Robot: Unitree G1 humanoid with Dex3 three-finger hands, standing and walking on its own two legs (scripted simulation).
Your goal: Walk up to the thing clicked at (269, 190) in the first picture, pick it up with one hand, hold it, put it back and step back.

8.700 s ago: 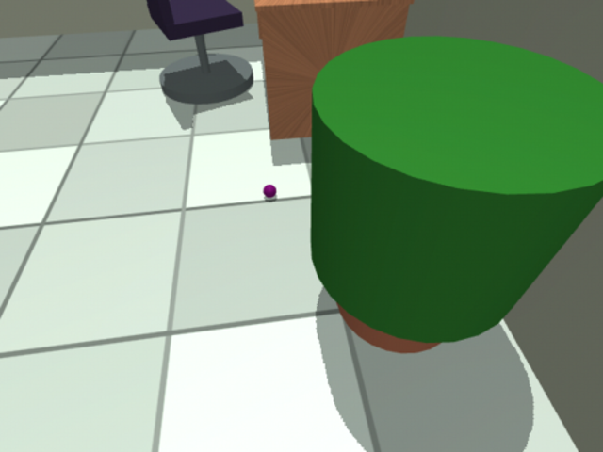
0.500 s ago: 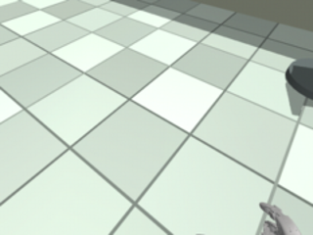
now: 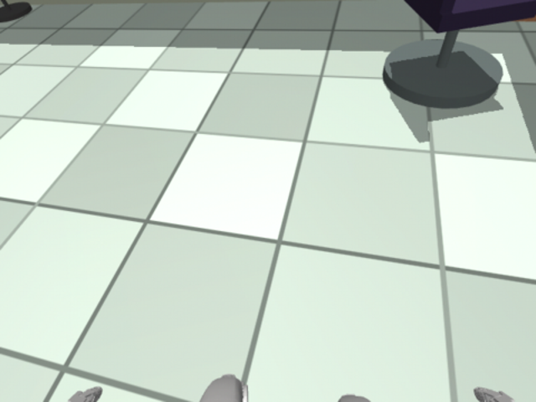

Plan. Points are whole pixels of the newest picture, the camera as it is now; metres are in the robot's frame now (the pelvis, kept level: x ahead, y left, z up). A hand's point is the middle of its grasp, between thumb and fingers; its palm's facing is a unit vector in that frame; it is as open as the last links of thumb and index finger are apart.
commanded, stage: walk up
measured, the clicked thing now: out of the picture +0.60 -1.01 -0.72
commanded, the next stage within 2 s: none
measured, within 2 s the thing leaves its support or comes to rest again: neither
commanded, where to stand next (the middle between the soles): +0.10 +0.01 m, yaw -37 degrees
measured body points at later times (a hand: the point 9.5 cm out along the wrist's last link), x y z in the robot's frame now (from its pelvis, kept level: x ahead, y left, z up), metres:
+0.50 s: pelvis +0.00 +0.06 -0.03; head +0.06 +0.04 +0.42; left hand +0.21 +0.34 -0.12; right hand -0.05 -0.30 -0.11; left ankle +0.12 +0.20 -0.72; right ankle -0.05 -0.05 -0.72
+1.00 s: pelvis -0.01 +0.04 -0.01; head +0.02 +0.01 +0.44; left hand +0.26 +0.25 -0.10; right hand -0.13 -0.25 -0.13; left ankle +0.11 +0.14 -0.72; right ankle -0.05 -0.07 -0.71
